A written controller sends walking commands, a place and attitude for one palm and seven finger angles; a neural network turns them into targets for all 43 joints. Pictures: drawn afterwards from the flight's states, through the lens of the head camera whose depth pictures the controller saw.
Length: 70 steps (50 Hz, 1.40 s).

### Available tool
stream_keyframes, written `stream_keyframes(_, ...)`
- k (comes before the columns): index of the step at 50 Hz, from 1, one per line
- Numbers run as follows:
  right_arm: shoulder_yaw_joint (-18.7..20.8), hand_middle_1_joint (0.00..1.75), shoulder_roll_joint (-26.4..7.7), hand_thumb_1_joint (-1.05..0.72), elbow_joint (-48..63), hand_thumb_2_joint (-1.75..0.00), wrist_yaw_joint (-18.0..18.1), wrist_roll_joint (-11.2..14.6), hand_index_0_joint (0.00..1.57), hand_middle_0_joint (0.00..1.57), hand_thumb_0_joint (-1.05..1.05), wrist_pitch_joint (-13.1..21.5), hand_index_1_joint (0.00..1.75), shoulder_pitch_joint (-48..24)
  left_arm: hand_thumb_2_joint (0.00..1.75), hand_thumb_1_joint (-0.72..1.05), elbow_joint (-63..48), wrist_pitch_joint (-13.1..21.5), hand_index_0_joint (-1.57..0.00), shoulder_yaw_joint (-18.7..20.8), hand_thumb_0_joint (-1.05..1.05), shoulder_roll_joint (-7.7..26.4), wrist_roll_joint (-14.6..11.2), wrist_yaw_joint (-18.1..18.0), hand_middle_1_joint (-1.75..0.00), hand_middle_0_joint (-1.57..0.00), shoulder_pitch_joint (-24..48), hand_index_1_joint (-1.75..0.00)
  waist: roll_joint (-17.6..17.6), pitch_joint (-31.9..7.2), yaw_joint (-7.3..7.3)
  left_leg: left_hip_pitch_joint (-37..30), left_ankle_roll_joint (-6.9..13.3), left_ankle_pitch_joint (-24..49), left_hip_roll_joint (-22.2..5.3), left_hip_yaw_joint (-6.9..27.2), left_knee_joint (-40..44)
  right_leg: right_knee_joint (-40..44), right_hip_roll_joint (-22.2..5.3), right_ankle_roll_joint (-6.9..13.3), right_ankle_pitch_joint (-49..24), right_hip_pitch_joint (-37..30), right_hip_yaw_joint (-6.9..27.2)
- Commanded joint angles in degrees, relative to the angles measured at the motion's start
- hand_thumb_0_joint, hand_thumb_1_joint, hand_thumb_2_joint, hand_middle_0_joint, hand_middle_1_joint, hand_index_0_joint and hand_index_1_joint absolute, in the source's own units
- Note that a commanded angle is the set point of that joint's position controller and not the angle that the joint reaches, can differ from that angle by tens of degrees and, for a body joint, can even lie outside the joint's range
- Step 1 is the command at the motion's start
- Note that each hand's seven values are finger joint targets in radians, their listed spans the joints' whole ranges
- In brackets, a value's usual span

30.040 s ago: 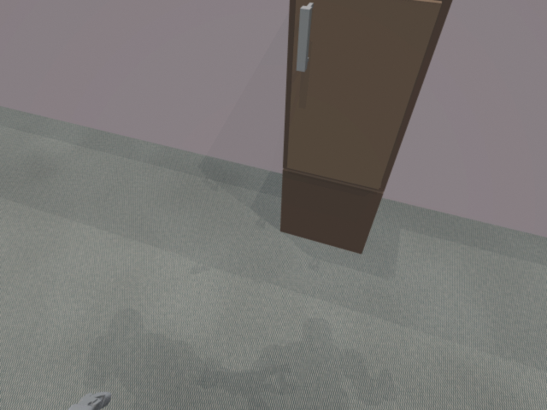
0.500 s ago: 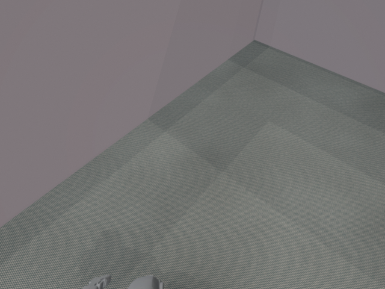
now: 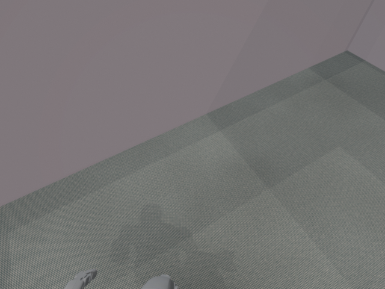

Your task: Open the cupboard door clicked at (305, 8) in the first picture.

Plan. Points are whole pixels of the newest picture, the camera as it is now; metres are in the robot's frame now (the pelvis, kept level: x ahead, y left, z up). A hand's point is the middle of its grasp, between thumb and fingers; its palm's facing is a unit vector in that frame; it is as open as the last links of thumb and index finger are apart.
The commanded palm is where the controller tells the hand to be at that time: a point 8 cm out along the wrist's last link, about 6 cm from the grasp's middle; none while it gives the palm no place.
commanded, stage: turn to face it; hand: left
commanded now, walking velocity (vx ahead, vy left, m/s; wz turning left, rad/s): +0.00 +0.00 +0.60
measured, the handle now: out of the picture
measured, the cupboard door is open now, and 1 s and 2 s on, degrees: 54 54 54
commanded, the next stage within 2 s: none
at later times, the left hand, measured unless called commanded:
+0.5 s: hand out of the picture +0.04 +0.22 -0.16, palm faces +0.33 -0.91 -0.26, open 7.4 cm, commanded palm none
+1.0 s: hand out of the picture -0.03 +0.16 -0.18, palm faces +0.61 -0.76 -0.22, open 7.4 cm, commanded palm none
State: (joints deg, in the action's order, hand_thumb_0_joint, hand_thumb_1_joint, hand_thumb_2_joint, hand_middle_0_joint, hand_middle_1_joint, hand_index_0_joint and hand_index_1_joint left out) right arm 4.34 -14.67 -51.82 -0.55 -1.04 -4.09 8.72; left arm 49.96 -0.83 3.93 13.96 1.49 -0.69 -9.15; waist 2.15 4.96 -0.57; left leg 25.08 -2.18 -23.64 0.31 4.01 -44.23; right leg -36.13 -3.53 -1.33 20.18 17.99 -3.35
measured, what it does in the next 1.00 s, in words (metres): steps on the spot, turning left: left foot, then right foot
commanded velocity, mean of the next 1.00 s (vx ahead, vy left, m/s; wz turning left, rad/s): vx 0.00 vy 0.00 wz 0.60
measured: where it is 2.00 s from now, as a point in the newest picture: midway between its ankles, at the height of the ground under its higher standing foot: outside the picture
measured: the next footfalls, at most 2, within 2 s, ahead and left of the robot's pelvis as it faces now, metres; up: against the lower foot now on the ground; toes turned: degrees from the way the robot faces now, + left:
left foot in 0.30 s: +0.05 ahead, +0.12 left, +0.00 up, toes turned +17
right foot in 0.62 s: +0.12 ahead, -0.15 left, +0.00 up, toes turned +20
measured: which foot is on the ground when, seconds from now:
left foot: up 0.00-0.28, down 0.30-0.62, up 0.64-0.92, down 0.94-1.00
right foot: down 0.00-0.28, up 0.30-0.60, down 0.62-0.94, up 0.96-1.00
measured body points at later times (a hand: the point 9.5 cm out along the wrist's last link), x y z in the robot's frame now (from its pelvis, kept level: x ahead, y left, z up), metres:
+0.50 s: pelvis +0.02 -0.02 +0.01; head +0.08 +0.01 +0.45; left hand +0.02 +0.27 -0.14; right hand +0.19 -0.23 -0.13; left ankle +0.01 +0.10 -0.72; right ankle +0.05 -0.17 -0.67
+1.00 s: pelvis +0.04 -0.04 +0.00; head +0.08 +0.01 +0.44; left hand -0.06 +0.20 -0.16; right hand +0.30 -0.18 -0.13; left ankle +0.00 +0.06 -0.73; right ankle +0.08 -0.17 -0.69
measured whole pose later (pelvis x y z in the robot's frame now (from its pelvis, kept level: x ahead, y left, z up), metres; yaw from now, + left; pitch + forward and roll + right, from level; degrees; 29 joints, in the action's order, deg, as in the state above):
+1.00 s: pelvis +0.04 -0.04 +0.00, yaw +38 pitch +0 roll +1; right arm 3.6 -13.8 -50.3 -1.2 -1.2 -2.0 6.6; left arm 52.0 -2.8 3.4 13.3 0.9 -0.5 -12.1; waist -3.4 6.6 -0.4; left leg 20.6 1.4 -16.3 0.0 -4.1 -37.8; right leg -54.0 -8.3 -4.4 31.4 20.3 -7.1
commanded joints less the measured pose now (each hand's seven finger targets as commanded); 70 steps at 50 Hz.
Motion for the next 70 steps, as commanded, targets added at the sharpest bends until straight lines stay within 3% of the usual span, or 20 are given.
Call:
stream_keyframes(1,1.86,0.3,-4.67,-0.9,5.54,-0.9,-0.72,-0.03,0.2,0.2,0.0,1.08,0.3,-3.6,0.9,0.9,-3.99,1.0,-0.2,1.51,0.0,9.12,-0.24,-1.15,-0.3,-0.2,-0.87,-0.3,-16.42,-3.76,0.33,9.9,-0.72,-4.79,-2.25,-2.57,-26.06,18.78,-17.4,8.19,-18.16,-6.58,12.79)
stream_keyframes(9,-0.29,0.3,-0.84,-0.9,5.64,-0.9,-1.42,0.68,0.2,0.2,0.0,1.85,0.3,-7.23,0.9,0.9,-0.94,1.49,-0.2,2.17,0.0,10.67,-0.01,-1.05,-0.3,-0.2,-8.19,-0.3,-13.94,-7.59,3.71,1.38,-1.27,-1.81,-0.8,-11.33,2.44,8.5,-16.49,6.83,-46.74,-19.12,0.36)
stream_keyframes(12,0.25,0.3,-3.04,-0.9,4.46,-0.9,-1.08,0.39,0.2,0.2,0.0,2.2,0.3,-1.47,0.9,0.9,-1.21,1.38,-0.2,2.53,0.0,11.01,-0.61,-0.58,-0.3,-0.2,-5.49,-0.3,-12.14,-8.84,-0.05,-10.17,0.15,9.11,0.05,-12.02,14.19,1.58,-15.51,3.35,-41.55,-12.79,-3.75)
stream_keyframes(13,1.09,0.3,-5.88,-0.9,3.61,-0.9,-0.95,0.15,0.2,0.2,0.0,2.59,0.3,2.69,0.9,0.9,-1.9,1.27,-0.2,2.25,0.0,9.99,-0.88,-0.34,-0.3,-0.2,-4.44,-0.3,-6.19,-11.6,-2.3,-19.8,2.02,19.91,-3.63,-7.35,18.7,-6.87,-14.07,0.64,-33.95,-5.88,-5.58)
stream_keyframes(14,2.79,0.3,-12.54,-0.9,2.94,-0.9,-0.38,-0.36,0.2,0.2,0.0,3.14,0.3,7.53,0.9,0.9,-4.19,0.87,-0.2,1.53,0.0,5.83,-1.4,0.02,-0.3,-0.2,-3.66,-0.3,11.83,-13.78,-4.88,-29.5,10.41,40.86,-19.72,14.49,20.32,-20.56,-5.66,-4.08,2.69,10.62,-7.52)
stream_keyframes(16,3.14,0.3,-15.05,-0.9,1.99,-0.9,0.53,-0.27,0.2,0.2,0.0,2.4,0.3,9.39,0.9,0.9,-6.68,-0.38,-0.2,1.02,0.0,6.11,-0.86,-0.57,-0.3,-0.2,1.21,-0.3,8.67,-12.28,-5.12,-24.71,17.71,40.4,-25.45,16.84,21.72,-32.51,-4.1,-3.5,16.69,16.03,2.89)
stream_keyframes(20,1.84,0.3,-10.13,-0.9,4.23,-0.9,1.46,-0.42,0.2,0.2,0.0,3.08,0.3,0.5,0.9,0.9,-3.38,-1.23,-0.2,1.43,0.0,4.9,-0.46,0.18,-0.3,-0.2,0.69,-0.3,7.7,-6.47,-0.98,-14.18,11.03,27.05,-14.81,10.54,23.93,-26.91,-2.82,-3.79,5.66,12.58,3.28)
stream_keyframes(28,2.72,0.3,-11.09,-0.9,4.83,-0.9,0.94,-0.37,0.2,0.2,0.0,2.14,0.3,-2.26,0.9,0.9,-2.56,-0.53,-0.2,1.36,0.0,4.87,-0.9,0.18,-0.3,-0.2,-3.85,-0.3,7.31,-7.23,1.49,-5.19,8.57,18.99,-10.49,11.77,20.66,0.39,2.6,-2.51,-0.44,-5.7,0.17)
stream_keyframes(29,2.66,0.3,-9.82,-0.9,5.51,-0.9,0.84,-0.05,0.2,0.2,0.0,2.04,0.3,-3.58,0.9,0.9,-2.04,-0.07,-0.2,1.84,0.0,5.9,-0.9,-0.06,-0.3,-0.2,-6.78,-0.3,4.28,-8.22,3.27,-1.38,6.63,15.44,-8.08,10.8,17.05,9.64,1.25,-2.17,-4.84,-12.19,1.14)
stream_keyframes(31,1.74,0.3,-3.86,-0.9,7.71,-0.9,0.19,0.57,0.2,0.2,0.0,2.11,0.3,-3.99,0.9,0.9,-2.61,0.71,-0.2,3.28,0.0,14.92,0.36,-0.98,-0.3,-0.2,-7.89,-0.3,-23.37,-6.78,4.91,11.21,-0.44,-10.98,3.7,-3.35,-9.9,24.07,-24.03,7.47,-5.17,-14.64,26.07)
stream_keyframes(36,1.38,0.3,-3.71,-0.9,4.63,-0.9,-0.94,0.15,0.2,0.2,0.0,0.94,0.3,-2.23,0.9,0.9,-4.34,1.04,-0.2,0.93,0.0,7.5,-0.46,-1.18,-0.3,-0.2,-0.63,-0.3,-17.77,-4.79,0.33,8.73,-1.87,-2.89,-2.48,-4.73,-21.88,15.76,-14.81,7.32,-31.34,-11.2,4.12)
stream_keyframes(44,0.2,0.3,-2.31,-0.9,4.89,-0.9,-1.3,0.49,0.2,0.2,0.0,2.1,0.3,-2.4,0.9,0.9,-1.71,1.13,-0.2,2.45,0.0,11.26,-0.24,-0.69,-0.3,-0.2,-5.44,-0.3,-13.36,-7.82,1.29,-5.9,-0.44,4.72,-0.21,-11.49,10.65,4.9,-16.31,4.63,-38.41,-14.37,-2.51)
stream_keyframes(46,1.83,0.3,-8.42,-0.9,3.36,-0.9,-0.79,-0.11,0.2,0.2,0.0,2.89,0.3,4.97,0.9,0.9,-3.13,0.78,-0.2,2.23,0.0,8.93,-1.01,-0.12,-0.3,-0.2,-3.97,-0.3,0.37,-11.92,-3.12,-22.86,3.97,23.96,-8.06,-0.57,19.53,-10.52,-11.77,-1.04,-22.53,-0.11,-6.84)
stream_keyframes(47,3.42,0.3,-14.56,-0.9,2.8,-0.9,-0.15,-0.34,0.2,0.2,0.0,3.02,0.3,9.57,0.9,0.9,-5.64,0.44,-0.2,0.89,0.0,4.59,-1.42,0.1,-0.3,-0.2,-1.57,-0.3,17.27,-12.48,-5.57,-28.35,13.29,47.1,-23.39,20.34,22.06,-24.35,-3.54,-5.01,16.66,14.78,-6.26)
stream_keyframes(49,3.1,0.3,-15.45,-0.9,2.66,-0.9,0.56,-0.48,0.2,0.2,0.0,2.63,0.3,9.43,0.9,0.9,-7.94,-0.41,-0.2,0.9,0.0,5.5,-0.85,-0.35,-0.3,-0.2,1.94,-0.3,7.78,-10.62,-4.68,-20.85,16.9,33.29,-24.76,17.91,22.41,-31.65,-4.4,-3.52,15.87,15.13,2.32)
stream_keyframes(51,2.25,0.3,-11.44,-0.9,4.02,-0.9,1.35,-0.49,0.2,0.2,0.0,2.98,0.3,3.11,0.9,0.9,-4.71,-1.05,-0.2,1.45,0.0,5.8,-0.52,-0.22,-0.3,-0.2,2.27,-0.3,11.48,-7.77,-2.29,-14.81,12.55,25.59,-17.03,14.39,24.19,-31.53,-3.76,-3.44,8.57,14.5,3.97)
stream_keyframes(62,2.64,0.3,-10.34,-0.9,5.27,-0.9,0.86,-0.19,0.2,0.2,0.0,1.98,0.3,-2.92,0.9,0.9,-2.17,-0.36,-0.2,1.57,0.0,5.42,-0.98,-0.08,-0.3,-0.2,-6.18,-0.3,4.41,-7.67,2.55,-2.14,7.6,13.7,-8.71,12.91,19.71,7.29,2.18,-2.0,-2.92,-10.21,0.85)
stream_keyframes(64,1.77,0.3,-3.64,-0.9,7.36,-0.9,0.21,0.57,0.2,0.2,0.0,1.98,0.3,-3.4,0.9,0.9,-2.49,0.67,-0.2,3.3,0.0,14.34,0.4,-0.92,-0.3,-0.2,-8.51,-0.3,-20.77,-6.96,4.53,12.17,-0.39,-6.5,4.49,-2.35,-3.23,23.77,-20.66,6.16,0.77,-17.34,24.87)
stream_keyframes(65,2.07,0.3,-6.18,-0.9,7.33,-0.9,-0.17,0.15,0.2,0.2,0.0,1.94,0.3,-4.58,0.9,0.9,-3.22,0.63,-0.2,2.67,0.0,14.26,-0.02,-1.18,-0.3,-0.2,-6.6,-0.3,-19.62,-5.56,4.07,9.75,0.22,-10.77,1.12,-0.92,-16.52,23.94,-25.02,9.79,-3.51,-8.85,24.94)
stream_keyframes(70,1.27,0.3,-3.3,-0.9,4.4,-0.9,-1.21,0.2,0.2,0.2,0.0,0.77,0.3,-2.91,0.9,0.9,-4.16,1.27,-0.2,0.72,0.0,7.31,-0.52,-1.18,-0.3,-0.2,-1.54,-0.3,-15.06,-3.75,0.19,8.85,-2.07,-1.3,-1.94,-4.73,-20.71,16.42,-14.23,6.92,-30.67,-11.02,3.48)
